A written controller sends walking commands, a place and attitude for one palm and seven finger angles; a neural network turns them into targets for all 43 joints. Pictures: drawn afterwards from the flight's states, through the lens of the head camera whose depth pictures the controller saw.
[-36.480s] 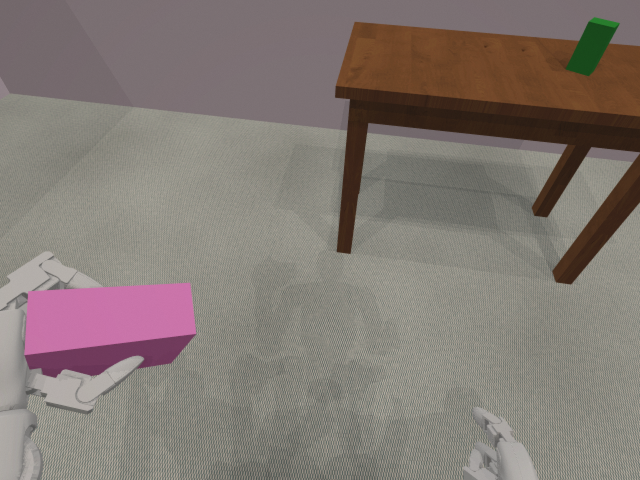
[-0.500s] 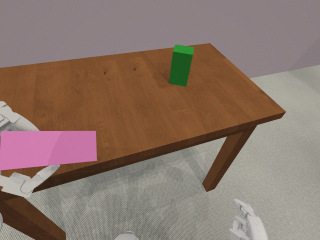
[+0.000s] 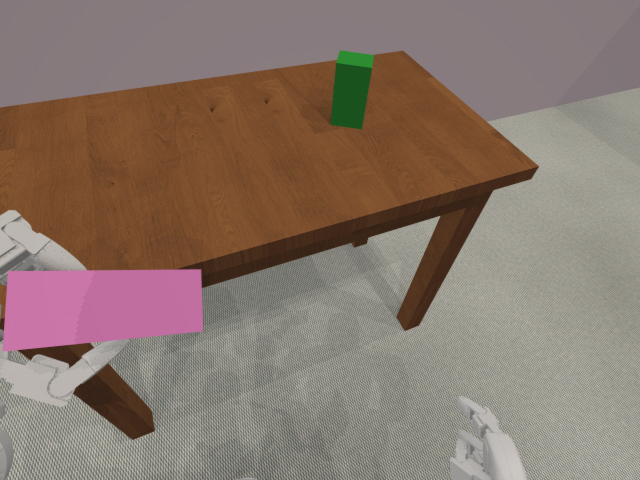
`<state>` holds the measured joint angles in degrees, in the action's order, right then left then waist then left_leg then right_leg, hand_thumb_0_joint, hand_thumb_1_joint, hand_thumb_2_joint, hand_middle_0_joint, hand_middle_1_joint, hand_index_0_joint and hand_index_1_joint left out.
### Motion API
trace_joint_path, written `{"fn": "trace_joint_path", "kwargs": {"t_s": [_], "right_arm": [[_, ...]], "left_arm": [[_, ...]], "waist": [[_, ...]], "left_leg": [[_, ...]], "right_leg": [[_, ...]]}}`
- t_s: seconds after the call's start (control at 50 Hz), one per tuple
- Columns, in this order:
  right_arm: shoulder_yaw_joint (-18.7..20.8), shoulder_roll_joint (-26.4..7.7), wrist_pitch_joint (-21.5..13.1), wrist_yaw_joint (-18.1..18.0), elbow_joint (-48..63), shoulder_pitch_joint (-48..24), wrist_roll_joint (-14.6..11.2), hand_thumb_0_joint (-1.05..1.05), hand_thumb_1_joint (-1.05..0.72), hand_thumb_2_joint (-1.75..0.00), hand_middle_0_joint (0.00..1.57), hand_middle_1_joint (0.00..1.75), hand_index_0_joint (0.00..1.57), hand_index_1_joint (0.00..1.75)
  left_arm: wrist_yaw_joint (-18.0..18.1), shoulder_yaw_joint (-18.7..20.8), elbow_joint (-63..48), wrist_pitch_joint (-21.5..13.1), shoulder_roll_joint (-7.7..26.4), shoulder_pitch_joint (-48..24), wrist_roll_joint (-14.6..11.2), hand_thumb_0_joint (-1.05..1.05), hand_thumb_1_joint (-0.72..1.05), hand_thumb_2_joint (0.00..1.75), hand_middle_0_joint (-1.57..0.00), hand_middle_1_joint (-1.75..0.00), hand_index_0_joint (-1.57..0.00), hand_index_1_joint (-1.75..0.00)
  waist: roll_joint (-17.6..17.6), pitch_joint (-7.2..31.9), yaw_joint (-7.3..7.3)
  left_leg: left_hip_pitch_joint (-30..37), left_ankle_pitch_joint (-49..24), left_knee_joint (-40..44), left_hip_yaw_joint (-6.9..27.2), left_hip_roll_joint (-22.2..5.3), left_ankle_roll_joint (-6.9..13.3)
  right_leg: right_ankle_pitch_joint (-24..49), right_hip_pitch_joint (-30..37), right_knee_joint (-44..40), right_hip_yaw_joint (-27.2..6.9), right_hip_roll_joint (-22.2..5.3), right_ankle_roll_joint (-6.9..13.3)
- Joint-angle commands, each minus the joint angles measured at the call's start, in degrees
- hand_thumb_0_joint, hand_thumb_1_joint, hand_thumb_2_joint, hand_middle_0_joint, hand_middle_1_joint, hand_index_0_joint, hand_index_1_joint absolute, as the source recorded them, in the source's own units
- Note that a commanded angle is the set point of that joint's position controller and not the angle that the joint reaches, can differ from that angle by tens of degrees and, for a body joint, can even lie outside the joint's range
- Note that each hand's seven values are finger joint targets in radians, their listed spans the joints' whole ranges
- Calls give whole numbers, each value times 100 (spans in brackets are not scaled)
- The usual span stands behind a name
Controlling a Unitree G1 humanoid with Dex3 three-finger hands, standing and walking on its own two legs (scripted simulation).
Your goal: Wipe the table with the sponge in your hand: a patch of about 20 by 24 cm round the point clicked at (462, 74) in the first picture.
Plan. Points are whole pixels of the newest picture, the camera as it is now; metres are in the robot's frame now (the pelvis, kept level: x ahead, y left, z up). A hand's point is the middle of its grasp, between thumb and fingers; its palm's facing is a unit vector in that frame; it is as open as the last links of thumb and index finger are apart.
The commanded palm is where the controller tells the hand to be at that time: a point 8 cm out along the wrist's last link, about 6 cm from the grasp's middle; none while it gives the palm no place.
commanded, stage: stop stepping back and stand still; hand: left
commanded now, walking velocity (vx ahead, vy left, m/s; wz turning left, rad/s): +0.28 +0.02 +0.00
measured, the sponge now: (133, 308) +0.22 +0.19 +0.17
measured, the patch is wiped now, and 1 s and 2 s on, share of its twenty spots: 1.00 1.00 1.00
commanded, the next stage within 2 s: stand and wait in 1.48 s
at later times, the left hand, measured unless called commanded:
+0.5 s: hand out of the picture +0.07 +0.24 +0.20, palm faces +0.44 -0.84 -0.31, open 9.4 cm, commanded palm +0.02 +0.27 +0.20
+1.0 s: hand out of the picture +0.06 +0.23 +0.18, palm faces +0.43 -0.84 -0.33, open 9.4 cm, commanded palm +0.00 +0.27 +0.20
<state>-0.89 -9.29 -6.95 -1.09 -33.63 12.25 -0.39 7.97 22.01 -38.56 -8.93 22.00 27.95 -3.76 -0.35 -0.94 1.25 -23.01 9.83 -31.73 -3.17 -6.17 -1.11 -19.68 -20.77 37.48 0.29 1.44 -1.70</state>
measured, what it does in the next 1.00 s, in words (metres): walks backwards: right foot, then left foot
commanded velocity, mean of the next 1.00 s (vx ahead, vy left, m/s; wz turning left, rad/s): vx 0.21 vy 0.00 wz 0.00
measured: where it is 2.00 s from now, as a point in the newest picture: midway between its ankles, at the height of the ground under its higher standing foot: outside the picture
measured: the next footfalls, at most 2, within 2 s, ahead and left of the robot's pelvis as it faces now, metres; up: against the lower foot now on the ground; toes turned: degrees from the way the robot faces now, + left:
right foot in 0.04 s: +0.04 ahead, -0.14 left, +0.00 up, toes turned +0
left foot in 0.28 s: -0.07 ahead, +0.12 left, +0.00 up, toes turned +3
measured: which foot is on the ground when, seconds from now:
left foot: down 0.00-0.04, up 0.06-0.26, down 0.28-1.00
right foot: up 0.00-0.02, down 0.04-0.30, up 0.32-0.54, down 0.56-1.00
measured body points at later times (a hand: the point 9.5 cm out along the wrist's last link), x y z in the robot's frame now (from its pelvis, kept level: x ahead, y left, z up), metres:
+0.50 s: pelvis -0.13 -0.01 +0.01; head -0.19 +0.00 +0.45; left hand +0.04 +0.28 +0.22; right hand -0.01 -0.24 -0.08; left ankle -0.13 +0.11 -0.73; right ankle -0.11 -0.12 -0.70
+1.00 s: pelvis -0.15 -0.01 -0.01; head -0.17 -0.01 +0.44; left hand +0.03 +0.27 +0.20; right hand +0.02 -0.23 -0.09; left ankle -0.13 +0.11 -0.71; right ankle -0.12 -0.11 -0.73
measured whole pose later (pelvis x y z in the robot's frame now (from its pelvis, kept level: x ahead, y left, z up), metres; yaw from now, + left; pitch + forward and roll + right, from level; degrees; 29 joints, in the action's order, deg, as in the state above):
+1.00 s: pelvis -0.15 -0.01 -0.01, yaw +2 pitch -2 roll -2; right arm -2.7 -10.8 -5.1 -2.5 -35.0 12.6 -1.0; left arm 7.8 19.6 -27.7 -6.2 20.9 21.7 -3.3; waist 1.4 1.2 -0.9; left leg -23.4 22.6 -49.4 0.1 -3.4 0.2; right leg -15.2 -16.6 34.4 5.4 1.0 2.4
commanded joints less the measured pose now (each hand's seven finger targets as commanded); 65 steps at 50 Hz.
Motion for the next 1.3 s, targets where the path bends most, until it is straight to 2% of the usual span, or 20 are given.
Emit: {"fn": "trace_joint_path", "kwargs": {"t_s": [0.0,0.06,0.24,0.28,0.32,0.38,0.48,0.5,0.54,0.62,0.7,0.74,0.76,0.78,0.88,0.92,1.02,1.06,1.1,1.28], "right_arm": [[391,-1086,-231,-132,836,-272,-90,0,-90,-90,20,30,20,30],[390,-913,-109,-215,881,-270,-231,0,-90,-90,20,30,20,30],[108,-954,-47,-436,722,-517,-41,0,-90,-90,20,30,20,30],[197,-1186,-190,-428,914,-473,-99,0,-90,-90,20,30,20,30],[230,-902,-305,-350,798,-282,-154,0,-90,-90,20,30,20,30],[171,-941,-397,-192,552,-379,-176,0,-90,-90,20,30,20,30],[120,-1078,-228,-341,672,-509,-28,0,-90,-90,20,30,20,30],[153,-1062,-179,-335,713,-476,-33,0,-90,-90,20,30,20,30],[274,-997,-109,-298,737,-460,-112,0,-90,-90,20,30,20,30],[298,-931,-108,-252,602,-566,-66,0,-90,-90,20,30,20,30],[69,-740,-130,-446,663,-764,-3,0,-90,-90,20,30,20,30],[72,-1036,-191,-460,739,-609,-1,0,-90,-90,20,30,20,30],[114,-920,-240,-434,776,-663,-25,0,-90,-90,20,30,20,30],[237,-897,-237,-414,712,-676,-16,0,-90,-90,20,30,20,30],[80,-888,-155,-268,786,-730,-83,0,-90,-90,20,30,20,30],[175,-837,-34,-204,823,-699,-72,0,-90,-90,20,30,20,30],[179,-780,-58,-211,761,-720,-50,0,-90,-90,20,30,20,30],[105,-744,-36,-299,707,-738,18,0,-90,-90,20,30,20,30],[154,-914,-53,-364,861,-840,10,0,-90,-90,20,30,20,30],[246,-924,-106,-279,702,-694,-42,0,-90,-90,20,30,20,30]], "left_arm": [[62,454,-223,-266,728,-289,63,0,10,130,-120,-160,-120,-160],[54,400,-104,-255,909,-617,-59,0,10,130,-120,-160,-120,-160],[146,360,-495,-148,1023,-897,-23,0,10,130,-120,-160,-120,-160],[167,438,-1013,-176,1039,-1096,19,0,10,130,-120,-160,-120,-160],[167,551,-1050,-245,1171,-1171,178,0,10,130,-120,-160,-120,-160],[118,198,-311,-129,753,-994,116,0,10,130,-120,-160,-120,-160],[76,111,621,24,614,-908,53,0,10,130,-120,-160,-120,-160],[29,51,686,39,622,-786,114,0,10,130,-120,-160,-120,-160],[-88,145,344,-22,932,-1176,96,0,10,130,-120,-160,-120,-160],[-44,562,-820,-259,1324,-1462,63,0,10,130,-120,-160,-120,-160],[99,239,-1053,-244,888,-1153,-19,0,10,130,-120,-160,-120,-160],[264,238,-1053,-294,762,-1283,-9,0,10,130,-120,-160,-120,-160],[296,334,-915,-283,908,-1631,110,0,10,130,-120,-160,-120,-160],[272,613,-465,-241,1116,-1524,141,0,10,130,-120,-160,-120,-160],[143,169,379,42,658,-779,24,0,10,130,-120,-160,-120,-160],[10,81,233,12,753,-719,57,0,10,130,-120,-160,-120,-160],[85,561,-1116,-229,1174,-981,23,0,10,130,-120,-160,-120,-160],[191,529,-1138,-288,1016,-684,7,0,10,130,-120,-160,-120,-160],[275,469,-1158,-312,928,-697,29,0,10,130,-120,-160,-120,-160],[157,228,-176,-195,665,-731,84,0,10,130,-120,-160,-120,-160]], "waist": [[656,880,-77],[-1759,863,-204],[224,512,-287],[2575,495,-224],[1847,469,-297],[1077,-126,-214],[921,60,1],[170,153,9],[-2111,307,-55],[-825,549,-220],[540,451,-337],[2867,259,-290],[2157,12,-219],[1189,524,50],[458,-44,-35],[-1342,33,-128],[-461,654,-182],[259,728,-229],[1509,545,-98],[-63,931,-172]], "left_leg": [[269,1092,206,637,-485,234],[-119,1850,-3261,350,454,30],[816,2387,625,112,294,547],[354,3855,2308,2262,-1130,1251],[351,3042,2240,2369,-1201,1356],[56,2567,1919,1555,-993,1044],[-962,3190,973,903,-514,637],[-1312,3014,-232,428,-79,540],[-1814,2083,-3582,82,564,341],[-555,1509,-2928,574,-39,339],[1497,1529,117,-20,292,388],[1181,4203,2336,3024,-1318,1072],[375,4088,2663,3206,-1539,1345],[313,2844,2146,2080,-1159,1027],[-832,2590,590,828,-285,487],[-1229,1690,-2185,99,453,193],[366,1124,-896,423,99,269],[1104,509,524,441,242,302],[1112,559,1372,1739,-616,599],[1011,-822,299,673,17,269]], "right_leg": [[1164,839,-1710,94,-172,107],[1423,-192,-2316,-1650,-2109,1100],[-2009,-972,-1215,-411,-953,511],[-1033,-1117,2000,675,226,78],[-488,-1781,3364,-7,-229,117],[-155,-1300,1917,75,-545,172],[-462,1449,-748,816,109,349],[-366,1838,-1235,505,-110,503],[-861,1373,-2748,-2794,-2067,1277],[-1536,9,-2451,-2059,-2166,1367],[-1883,-1104,-880,-241,-1096,832],[-1564,-1682,1864,539,63,272],[-1112,-1501,2637,-8,-163,299],[-1028,-645,2429,121,-304,309],[-127,1305,-1167,400,-49,256],[-543,1115,-2619,-2245,-1689,954],[843,621,-1874,-1259,-1790,1040],[418,499,-1303,-577,-1119,669],[311,253,-486,23,-368,249],[2314,1292,-1337,-524,-705,333]]}}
